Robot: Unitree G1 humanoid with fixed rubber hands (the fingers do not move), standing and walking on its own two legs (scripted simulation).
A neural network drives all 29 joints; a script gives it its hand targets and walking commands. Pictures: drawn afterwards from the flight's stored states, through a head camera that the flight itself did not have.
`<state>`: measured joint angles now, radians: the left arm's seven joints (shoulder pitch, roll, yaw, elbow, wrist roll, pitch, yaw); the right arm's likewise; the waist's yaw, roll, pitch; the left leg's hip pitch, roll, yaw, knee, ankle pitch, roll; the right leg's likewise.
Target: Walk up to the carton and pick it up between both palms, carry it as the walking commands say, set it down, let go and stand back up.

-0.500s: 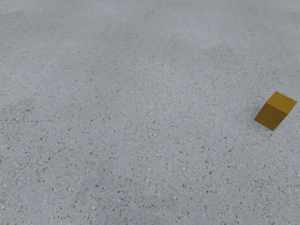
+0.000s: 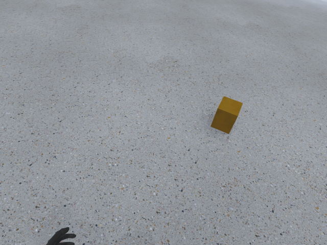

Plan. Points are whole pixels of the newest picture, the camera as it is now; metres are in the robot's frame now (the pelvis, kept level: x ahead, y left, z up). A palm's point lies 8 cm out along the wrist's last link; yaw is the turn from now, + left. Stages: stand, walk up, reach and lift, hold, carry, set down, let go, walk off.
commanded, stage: walk up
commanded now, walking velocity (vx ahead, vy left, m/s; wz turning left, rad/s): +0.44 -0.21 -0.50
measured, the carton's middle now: (226, 115) +1.32 -0.64 -0.67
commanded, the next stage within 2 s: none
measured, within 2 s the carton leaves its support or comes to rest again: neither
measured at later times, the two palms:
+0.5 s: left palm (107, 213) +0.27 +0.15 -0.12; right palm (281, 200) +0.31 -0.39 -0.11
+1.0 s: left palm (153, 125) +0.64 +0.02 -0.14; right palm (284, 204) +0.29 -0.39 -0.10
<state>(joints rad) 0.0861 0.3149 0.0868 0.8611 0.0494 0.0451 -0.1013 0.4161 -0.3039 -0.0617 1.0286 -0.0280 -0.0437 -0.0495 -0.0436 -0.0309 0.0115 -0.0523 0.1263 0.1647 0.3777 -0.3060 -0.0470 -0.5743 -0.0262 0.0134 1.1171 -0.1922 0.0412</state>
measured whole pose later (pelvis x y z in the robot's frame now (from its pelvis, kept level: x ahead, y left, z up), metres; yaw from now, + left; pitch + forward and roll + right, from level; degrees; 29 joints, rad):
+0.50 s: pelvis +0.22 -0.12 +0.00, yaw -13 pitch +0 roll +0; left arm 0.35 0.25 0.05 0.96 0.03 -0.06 -0.02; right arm 0.09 -0.26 -0.06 0.85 -0.03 -0.04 0.04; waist 0.05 0.03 0.06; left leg -0.55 0.14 0.07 0.94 -0.25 -0.05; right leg -0.14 0.01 -0.03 0.40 -0.25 -0.02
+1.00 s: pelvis +0.47 -0.17 +0.00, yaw -20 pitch -1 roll -2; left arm 0.16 0.25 0.06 0.93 0.03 0.02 -0.09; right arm 0.47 -0.23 -0.07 1.03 -0.02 -0.07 -0.01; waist -0.07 -0.05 0.06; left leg -0.08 0.14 0.18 0.35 -0.25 -0.04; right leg -0.58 -0.10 -0.02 0.88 -0.06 0.05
